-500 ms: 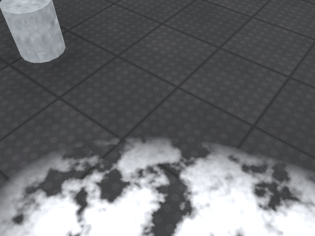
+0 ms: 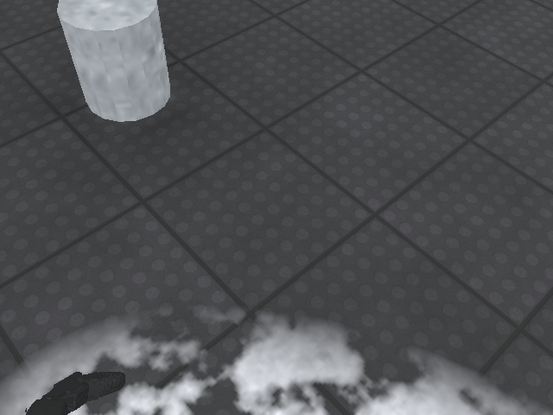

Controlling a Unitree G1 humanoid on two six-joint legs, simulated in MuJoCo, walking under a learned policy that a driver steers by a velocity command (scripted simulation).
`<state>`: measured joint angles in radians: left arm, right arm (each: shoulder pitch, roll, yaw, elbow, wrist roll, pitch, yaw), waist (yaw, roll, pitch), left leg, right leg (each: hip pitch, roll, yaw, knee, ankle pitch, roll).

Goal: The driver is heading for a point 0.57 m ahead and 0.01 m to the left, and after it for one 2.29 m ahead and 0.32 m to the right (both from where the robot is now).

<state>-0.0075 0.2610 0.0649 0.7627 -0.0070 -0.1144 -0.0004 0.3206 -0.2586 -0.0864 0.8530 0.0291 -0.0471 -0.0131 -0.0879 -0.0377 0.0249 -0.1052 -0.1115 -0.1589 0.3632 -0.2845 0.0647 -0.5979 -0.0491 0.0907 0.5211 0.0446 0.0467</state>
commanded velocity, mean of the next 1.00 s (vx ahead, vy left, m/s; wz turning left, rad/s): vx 0.40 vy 0.00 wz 0.14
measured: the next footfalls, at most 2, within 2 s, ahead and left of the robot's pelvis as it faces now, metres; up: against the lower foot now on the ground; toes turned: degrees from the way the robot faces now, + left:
right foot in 0.08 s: +0.24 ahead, -0.14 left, +0.00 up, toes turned +7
left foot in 0.60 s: +0.44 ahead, +0.17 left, +0.00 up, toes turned +16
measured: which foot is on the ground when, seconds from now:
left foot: down 0.00-0.10, up 0.12-0.58, down 0.60-1.00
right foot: up 0.00-0.06, down 0.08-0.62, up 0.64-1.00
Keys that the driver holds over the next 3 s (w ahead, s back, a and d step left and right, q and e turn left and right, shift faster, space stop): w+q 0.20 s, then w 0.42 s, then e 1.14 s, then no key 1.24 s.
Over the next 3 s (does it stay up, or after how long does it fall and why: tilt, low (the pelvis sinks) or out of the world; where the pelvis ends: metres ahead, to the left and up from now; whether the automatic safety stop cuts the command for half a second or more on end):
stays up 0.53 0.09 0.00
